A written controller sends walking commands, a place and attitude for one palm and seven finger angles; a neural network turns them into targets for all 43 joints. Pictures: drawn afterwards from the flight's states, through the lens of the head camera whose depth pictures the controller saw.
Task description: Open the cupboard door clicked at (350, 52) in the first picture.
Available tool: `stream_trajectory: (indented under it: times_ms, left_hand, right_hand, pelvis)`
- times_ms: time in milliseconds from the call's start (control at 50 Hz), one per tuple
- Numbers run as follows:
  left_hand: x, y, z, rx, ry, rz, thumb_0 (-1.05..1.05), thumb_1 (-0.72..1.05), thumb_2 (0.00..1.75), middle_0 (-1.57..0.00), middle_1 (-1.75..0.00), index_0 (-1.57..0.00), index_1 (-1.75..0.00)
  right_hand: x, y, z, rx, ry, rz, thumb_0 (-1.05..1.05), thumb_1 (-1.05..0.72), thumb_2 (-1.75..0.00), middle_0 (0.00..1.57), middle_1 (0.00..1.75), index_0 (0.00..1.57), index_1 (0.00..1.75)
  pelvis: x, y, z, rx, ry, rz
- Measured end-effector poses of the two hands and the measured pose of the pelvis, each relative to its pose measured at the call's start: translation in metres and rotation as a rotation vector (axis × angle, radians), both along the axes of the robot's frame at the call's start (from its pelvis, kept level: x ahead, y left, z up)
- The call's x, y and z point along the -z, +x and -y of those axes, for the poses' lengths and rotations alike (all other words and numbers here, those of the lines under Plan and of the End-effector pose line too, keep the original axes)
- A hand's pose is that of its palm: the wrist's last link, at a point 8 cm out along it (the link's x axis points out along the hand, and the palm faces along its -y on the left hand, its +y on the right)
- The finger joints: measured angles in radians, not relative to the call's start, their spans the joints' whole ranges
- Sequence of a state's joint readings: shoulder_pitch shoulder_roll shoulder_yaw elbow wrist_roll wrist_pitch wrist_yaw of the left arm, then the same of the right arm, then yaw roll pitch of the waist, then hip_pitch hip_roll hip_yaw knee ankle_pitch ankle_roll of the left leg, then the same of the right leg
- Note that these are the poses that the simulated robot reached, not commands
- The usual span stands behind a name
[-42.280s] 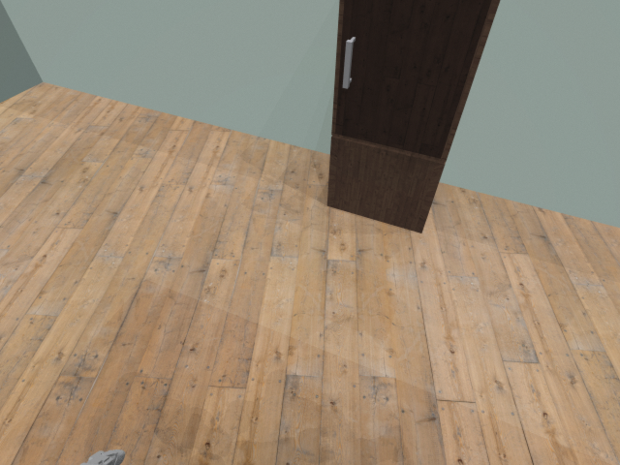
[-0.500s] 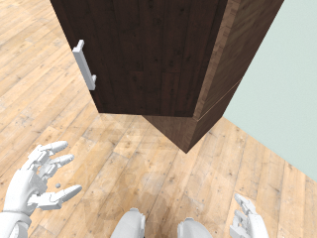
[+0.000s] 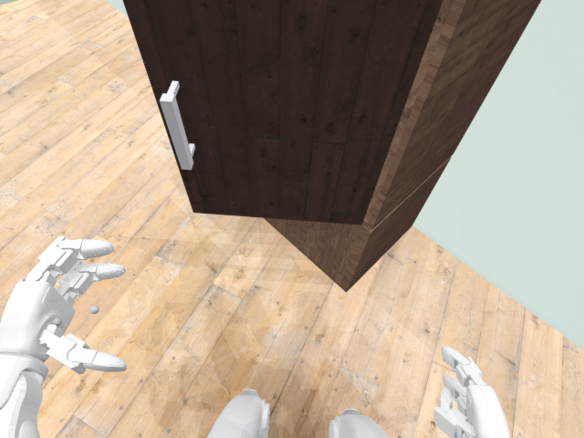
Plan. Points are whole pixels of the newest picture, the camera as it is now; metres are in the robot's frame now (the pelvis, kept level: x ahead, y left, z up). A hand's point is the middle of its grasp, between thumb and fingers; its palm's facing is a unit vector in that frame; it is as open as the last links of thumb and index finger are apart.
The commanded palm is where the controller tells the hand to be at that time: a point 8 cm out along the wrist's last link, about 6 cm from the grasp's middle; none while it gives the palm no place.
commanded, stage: raise the hand with hooked fingers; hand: left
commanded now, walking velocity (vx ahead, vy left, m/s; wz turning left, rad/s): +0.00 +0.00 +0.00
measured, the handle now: (181, 127) +0.59 +0.24 +0.04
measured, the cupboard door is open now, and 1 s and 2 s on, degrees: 42 42 42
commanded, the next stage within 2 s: move the hooked fingers beside the handle in 0.76 s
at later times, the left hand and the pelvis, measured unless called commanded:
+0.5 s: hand (90, 279) +0.29 +0.28 +0.05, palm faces +0.00 -1.00 -0.06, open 13.9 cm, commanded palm +0.27 +0.33 +0.05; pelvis +0.00 +0.01 +0.01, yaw -1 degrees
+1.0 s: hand (99, 274) +0.30 +0.27 +0.04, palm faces +0.01 -1.00 -0.05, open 13.9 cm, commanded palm +0.30 +0.33 +0.05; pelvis +0.00 +0.00 +0.00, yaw +0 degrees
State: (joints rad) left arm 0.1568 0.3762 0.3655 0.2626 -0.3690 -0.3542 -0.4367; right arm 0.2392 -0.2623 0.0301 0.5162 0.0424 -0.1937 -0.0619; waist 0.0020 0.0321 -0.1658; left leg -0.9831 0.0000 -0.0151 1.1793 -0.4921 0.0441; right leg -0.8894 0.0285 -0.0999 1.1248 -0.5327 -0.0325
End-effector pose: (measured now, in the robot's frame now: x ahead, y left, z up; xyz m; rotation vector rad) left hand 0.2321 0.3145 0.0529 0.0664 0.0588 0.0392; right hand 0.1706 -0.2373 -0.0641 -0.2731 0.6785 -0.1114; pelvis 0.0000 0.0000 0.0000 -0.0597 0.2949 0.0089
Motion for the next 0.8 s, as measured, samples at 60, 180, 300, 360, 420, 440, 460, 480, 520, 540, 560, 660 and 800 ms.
stream_trajectory:
  times_ms: [60,180,300,360,420,440,460,480,520,540,560,660,800]
  left_hand:
    - [0.010,0.002,-0.001,0.032,-0.013,-0.058,0.00,-0.46,0.32,-0.29,-1.17,-0.30,-1.17]
    - [-0.003,0.016,-0.007,0.038,0.006,0.043,-0.01,-0.48,0.30,-0.30,-1.19,-0.31,-1.19]
    - [-0.007,0.033,-0.024,0.029,0.006,0.029,-0.01,-0.49,0.30,-0.30,-1.20,-0.31,-1.19]
    - [-0.005,0.037,-0.024,0.050,-0.008,-0.019,-0.01,-0.49,0.30,-0.30,-1.20,-0.30,-1.19]
    - [-0.004,0.037,-0.020,0.063,-0.012,-0.028,-0.01,-0.49,0.30,-0.30,-1.20,-0.30,-1.19]
    - [-0.004,0.037,-0.019,0.062,-0.012,-0.021,-0.01,-0.49,0.30,-0.30,-1.20,-0.30,-1.19]
    - [-0.004,0.037,-0.018,0.057,-0.011,-0.011,-0.01,-0.49,0.30,-0.30,-1.20,-0.30,-1.19]
    - [-0.003,0.038,-0.018,0.050,-0.011,0.000,-0.01,-0.49,0.30,-0.30,-1.20,-0.30,-1.19]
    - [-0.002,0.039,-0.019,0.033,-0.011,0.018,-0.01,-0.49,0.30,-0.30,-1.20,-0.31,-1.20]
    - [-0.001,0.040,-0.019,0.027,-0.011,0.023,-0.01,-0.49,0.30,-0.30,-1.20,-0.31,-1.20]
    - [0.000,0.040,-0.020,0.023,-0.011,0.025,-0.01,-0.49,0.30,-0.30,-1.20,-0.31,-1.20]
    - [-0.001,0.041,-0.015,0.047,0.001,0.009,-0.01,-0.49,0.30,-0.30,-1.20,-0.30,-1.20]
    - [-0.007,0.039,-0.017,0.030,-0.001,0.021,-0.01,-0.49,0.30,-0.30,-1.20,-0.31,-1.20]
  right_hand:
    - [0.000,-0.004,-0.004,-0.009,-0.004,-0.010,0.02,-0.90,-0.90,0.21,0.30,0.21,0.30]
    - [0.003,-0.017,-0.003,-0.006,-0.033,-0.055,0.02,-0.90,-0.90,0.21,0.30,0.21,0.30]
    - [0.005,-0.029,0.002,0.024,-0.042,-0.101,0.02,-0.90,-0.90,0.21,0.30,0.21,0.30]
    - [0.003,-0.032,0.004,0.042,-0.041,-0.108,0.02,-0.90,-0.90,0.21,0.30,0.21,0.30]
    - [0.000,-0.034,0.006,0.050,-0.044,-0.108,0.02,-0.90,-0.90,0.21,0.30,0.21,0.30]
    - [-0.001,-0.034,0.007,0.051,-0.046,-0.108,0.02,-0.90,-0.90,0.21,0.30,0.21,0.30]
    - [-0.001,-0.034,0.008,0.051,-0.049,-0.109,0.02,-0.90,-0.90,0.21,0.30,0.21,0.30]
    - [-0.001,-0.034,0.008,0.050,-0.052,-0.110,0.02,-0.90,-0.90,0.21,0.30,0.21,0.30]
    - [0.000,-0.033,0.009,0.046,-0.056,-0.115,0.02,-0.90,-0.90,0.21,0.30,0.21,0.30]
    - [0.000,-0.032,0.009,0.044,-0.058,-0.117,0.02,-0.90,-0.90,0.21,0.30,0.21,0.30]
    - [0.001,-0.031,0.009,0.043,-0.058,-0.120,0.02,-0.90,-0.90,0.21,0.30,0.21,0.30]
    - [0.002,-0.024,0.008,0.040,-0.047,-0.115,0.02,-0.90,-0.90,0.21,0.30,0.21,0.30]
    - [0.002,-0.015,0.005,0.027,-0.029,-0.092,0.02,-0.90,-0.90,0.21,0.30,0.21,0.30]
  pelvis:
    - [-0.001,-0.002,-0.003,0.000,-0.003,0.002]
    - [-0.001,-0.004,-0.006,0.004,-0.004,0.002]
    - [-0.002,-0.002,-0.008,0.004,-0.006,-0.003]
    - [-0.005,0.000,-0.010,0.009,-0.005,-0.005]
    - [-0.007,0.002,-0.012,0.014,-0.002,-0.009]
    - [-0.007,0.003,-0.012,0.016,-0.002,-0.010]
    - [-0.007,0.003,-0.012,0.017,-0.001,-0.011]
    - [-0.007,0.004,-0.012,0.017,0.000,-0.012]
    - [-0.005,0.004,-0.011,0.016,0.000,-0.014]
    - [-0.005,0.004,-0.011,0.015,0.000,-0.015]
    - [-0.004,0.004,-0.010,0.014,0.000,-0.016]
    - [-0.005,0.006,-0.009,0.012,-0.002,-0.017]
    - [-0.006,0.007,-0.006,0.011,0.001,-0.016]
